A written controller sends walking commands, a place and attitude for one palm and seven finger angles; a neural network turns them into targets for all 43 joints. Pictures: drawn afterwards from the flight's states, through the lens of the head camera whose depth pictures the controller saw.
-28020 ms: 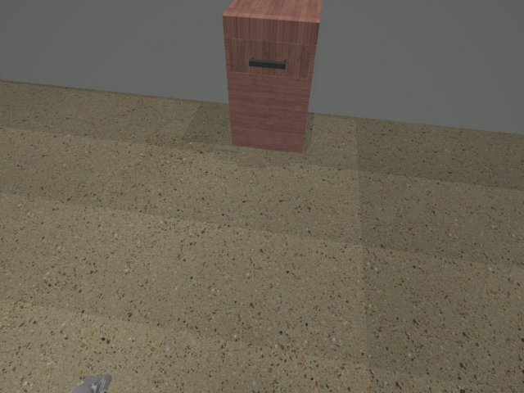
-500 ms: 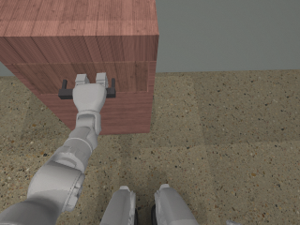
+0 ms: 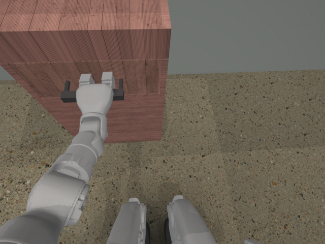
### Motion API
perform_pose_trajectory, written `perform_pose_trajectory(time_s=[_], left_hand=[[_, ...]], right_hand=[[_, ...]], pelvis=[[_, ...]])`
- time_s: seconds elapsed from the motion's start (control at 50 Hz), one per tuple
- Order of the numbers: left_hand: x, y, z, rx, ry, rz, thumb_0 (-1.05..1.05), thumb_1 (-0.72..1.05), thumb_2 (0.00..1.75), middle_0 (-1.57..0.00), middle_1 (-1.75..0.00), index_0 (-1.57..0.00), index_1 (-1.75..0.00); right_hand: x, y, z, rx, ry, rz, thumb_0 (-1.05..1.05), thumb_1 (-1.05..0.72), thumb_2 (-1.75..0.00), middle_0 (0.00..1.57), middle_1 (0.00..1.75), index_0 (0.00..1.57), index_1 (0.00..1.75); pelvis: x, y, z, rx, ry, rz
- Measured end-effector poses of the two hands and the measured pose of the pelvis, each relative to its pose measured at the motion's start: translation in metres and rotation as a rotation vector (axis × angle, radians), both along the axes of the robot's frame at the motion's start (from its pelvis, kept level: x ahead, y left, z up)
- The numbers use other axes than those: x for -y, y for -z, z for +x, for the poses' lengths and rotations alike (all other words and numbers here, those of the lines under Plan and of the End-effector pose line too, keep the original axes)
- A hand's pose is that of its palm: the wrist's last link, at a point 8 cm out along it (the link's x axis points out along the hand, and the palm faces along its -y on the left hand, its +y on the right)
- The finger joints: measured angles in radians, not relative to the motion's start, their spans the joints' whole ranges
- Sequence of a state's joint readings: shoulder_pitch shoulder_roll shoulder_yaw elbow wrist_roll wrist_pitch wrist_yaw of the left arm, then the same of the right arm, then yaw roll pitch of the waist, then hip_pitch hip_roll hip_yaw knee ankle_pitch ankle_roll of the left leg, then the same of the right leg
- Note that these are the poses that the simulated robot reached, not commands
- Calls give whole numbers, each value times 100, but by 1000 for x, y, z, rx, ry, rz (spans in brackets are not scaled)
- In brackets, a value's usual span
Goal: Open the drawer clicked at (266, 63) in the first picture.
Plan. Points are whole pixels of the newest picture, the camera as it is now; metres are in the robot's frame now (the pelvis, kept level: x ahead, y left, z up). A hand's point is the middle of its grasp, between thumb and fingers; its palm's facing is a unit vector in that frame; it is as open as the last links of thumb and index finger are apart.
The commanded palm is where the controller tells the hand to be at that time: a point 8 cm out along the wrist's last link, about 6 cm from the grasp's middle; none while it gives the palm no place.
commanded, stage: lift the fingers back up to retry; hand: left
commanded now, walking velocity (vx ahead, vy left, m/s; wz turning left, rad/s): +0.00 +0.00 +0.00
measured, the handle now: (94, 89) +0.54 +0.18 -0.05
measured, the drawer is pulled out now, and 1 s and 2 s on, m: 0.00 0.00 0.00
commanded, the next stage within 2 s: re-aim the fingers above the handle in 0.82 s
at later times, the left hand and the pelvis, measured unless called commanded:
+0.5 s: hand (90, 101) +0.48 +0.17 -0.02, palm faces -0.03 -0.06 -1.00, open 13.9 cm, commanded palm +0.45 +0.16 +0.04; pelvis +0.05 +0.01 +0.05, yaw -1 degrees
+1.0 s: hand (89, 108) +0.45 +0.17 +0.00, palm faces -0.06 -0.06 -1.00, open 13.8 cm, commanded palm +0.44 +0.17 +0.06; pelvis +0.05 +0.00 +0.07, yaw +0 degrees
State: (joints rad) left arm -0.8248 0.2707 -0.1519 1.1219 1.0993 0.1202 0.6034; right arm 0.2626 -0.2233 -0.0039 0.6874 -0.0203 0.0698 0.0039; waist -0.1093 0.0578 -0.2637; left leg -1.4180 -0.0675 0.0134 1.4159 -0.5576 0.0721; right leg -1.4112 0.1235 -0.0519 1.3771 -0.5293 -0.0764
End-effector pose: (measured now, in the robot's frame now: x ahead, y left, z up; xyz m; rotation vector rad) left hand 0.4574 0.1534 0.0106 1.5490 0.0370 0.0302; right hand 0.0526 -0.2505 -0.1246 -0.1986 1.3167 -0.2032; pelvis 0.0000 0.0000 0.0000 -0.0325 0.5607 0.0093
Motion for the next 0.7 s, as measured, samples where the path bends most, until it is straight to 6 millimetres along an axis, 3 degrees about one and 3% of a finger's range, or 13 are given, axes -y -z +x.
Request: perform_pose_trajectory(time_s=[0.16,0.3,0.54,0.7], left_hand=[[-7,14,3,-43,-2,-22,0,-49,30,-25,-119,-25,-125],[-10,10,3,-82,9,-59,0,-48,30,-25,-116,-27,-118],[-24,-34,-2,-40,-42,-33,0,-48,30,-31,-119,-31,-119],[-12,-52,-11,-85,-2,-70,0,-48,30,-32,-120,-32,-120]], right_hand=[[-1,-2,1,-24,20,-5,0,-90,-90,20,30,20,30],[-5,-16,9,-49,55,5,0,-90,-90,20,30,20,30],[-7,-51,48,-47,30,30,0,-90,-90,20,30,20,30],[-2,-75,83,36,10,5,0,-90,-90,20,30,20,30]], pelvis=[[-4,-2,7,-12,7,-3],[-8,-19,23,-3,13,-4],[-7,-56,54,57,4,-2],[-4,-74,61,104,-8,0]])
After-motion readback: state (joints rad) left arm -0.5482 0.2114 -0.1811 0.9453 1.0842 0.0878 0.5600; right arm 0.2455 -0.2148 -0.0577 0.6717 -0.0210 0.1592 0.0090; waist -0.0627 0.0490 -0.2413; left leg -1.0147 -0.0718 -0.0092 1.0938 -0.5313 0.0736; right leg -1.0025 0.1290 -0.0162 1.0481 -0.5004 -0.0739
